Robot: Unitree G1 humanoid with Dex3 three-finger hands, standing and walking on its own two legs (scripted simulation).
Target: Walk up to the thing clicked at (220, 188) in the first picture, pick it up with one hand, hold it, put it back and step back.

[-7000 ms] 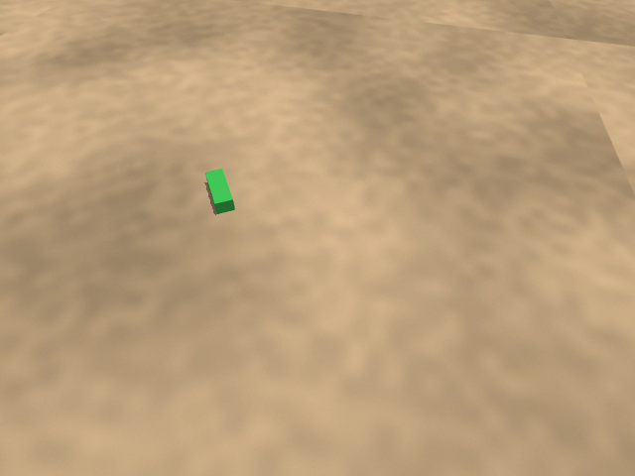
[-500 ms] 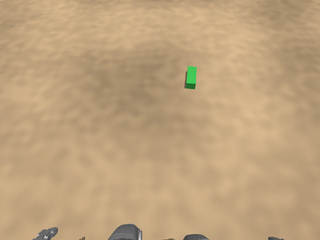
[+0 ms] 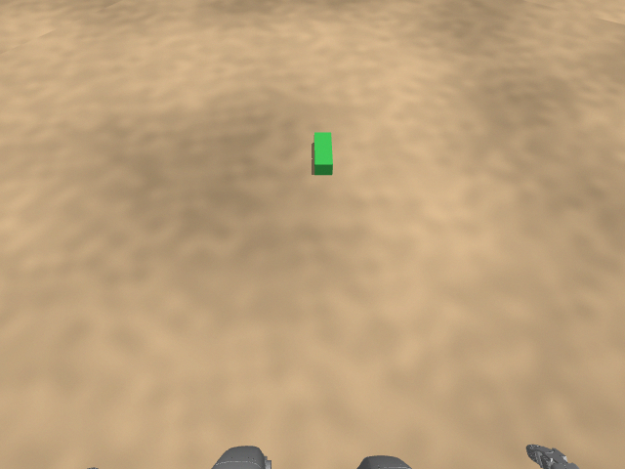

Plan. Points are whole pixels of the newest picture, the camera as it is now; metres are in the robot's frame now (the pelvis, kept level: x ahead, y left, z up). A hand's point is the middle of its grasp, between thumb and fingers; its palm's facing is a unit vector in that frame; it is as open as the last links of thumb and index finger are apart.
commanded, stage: walk up
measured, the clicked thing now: (323, 153) +1.45 -0.03 -0.72
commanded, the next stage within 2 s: stand in 0.58 s
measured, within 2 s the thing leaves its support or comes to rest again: neither
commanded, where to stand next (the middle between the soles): +0.04 +0.02 m, yaw -2 degrees
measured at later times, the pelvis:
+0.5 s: pelvis +0.00 +0.02 +0.02, yaw -3 degrees
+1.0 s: pelvis +0.00 +0.02 +0.03, yaw -2 degrees
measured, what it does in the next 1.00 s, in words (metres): stands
